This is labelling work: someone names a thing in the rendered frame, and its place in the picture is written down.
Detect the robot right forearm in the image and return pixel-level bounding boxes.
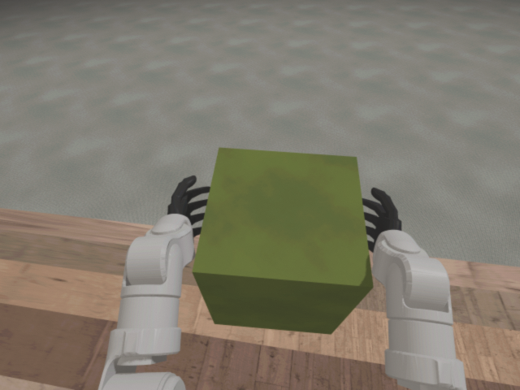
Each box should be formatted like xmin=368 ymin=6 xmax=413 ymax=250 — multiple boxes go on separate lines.
xmin=371 ymin=230 xmax=467 ymax=390

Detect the robot left upper arm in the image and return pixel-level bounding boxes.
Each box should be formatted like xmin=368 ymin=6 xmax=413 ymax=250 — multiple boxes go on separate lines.
xmin=102 ymin=372 xmax=186 ymax=390

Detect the robot left forearm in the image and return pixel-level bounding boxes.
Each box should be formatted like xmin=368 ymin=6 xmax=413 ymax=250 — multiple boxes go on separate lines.
xmin=98 ymin=214 xmax=196 ymax=390

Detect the robot left hand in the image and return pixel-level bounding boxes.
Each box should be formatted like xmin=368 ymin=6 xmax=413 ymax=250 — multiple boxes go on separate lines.
xmin=167 ymin=175 xmax=210 ymax=237

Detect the carton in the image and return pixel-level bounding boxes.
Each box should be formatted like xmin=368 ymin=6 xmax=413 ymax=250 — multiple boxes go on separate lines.
xmin=192 ymin=148 xmax=374 ymax=335

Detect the robot right hand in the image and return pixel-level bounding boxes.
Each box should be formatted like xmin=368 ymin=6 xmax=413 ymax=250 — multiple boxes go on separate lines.
xmin=362 ymin=188 xmax=401 ymax=253

